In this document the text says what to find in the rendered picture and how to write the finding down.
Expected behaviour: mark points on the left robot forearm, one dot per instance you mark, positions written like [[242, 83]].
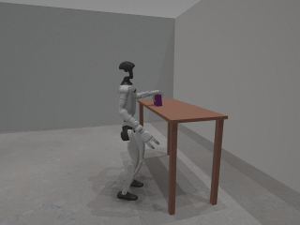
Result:
[[144, 94]]

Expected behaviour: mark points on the left robot foot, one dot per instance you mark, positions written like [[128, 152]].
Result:
[[136, 184]]

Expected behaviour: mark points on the sponge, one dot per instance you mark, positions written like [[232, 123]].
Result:
[[158, 100]]

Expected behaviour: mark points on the right robot forearm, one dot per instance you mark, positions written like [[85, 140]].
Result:
[[129, 119]]

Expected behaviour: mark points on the robot right upper arm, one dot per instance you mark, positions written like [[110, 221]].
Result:
[[123, 98]]

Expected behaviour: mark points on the robot left hand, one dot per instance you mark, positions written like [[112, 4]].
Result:
[[156, 92]]

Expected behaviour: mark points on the robot left thigh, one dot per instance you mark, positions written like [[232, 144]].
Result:
[[141, 144]]

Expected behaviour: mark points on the table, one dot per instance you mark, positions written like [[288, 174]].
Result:
[[174, 112]]

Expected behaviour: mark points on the robot right hand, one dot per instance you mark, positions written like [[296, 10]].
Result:
[[147, 136]]

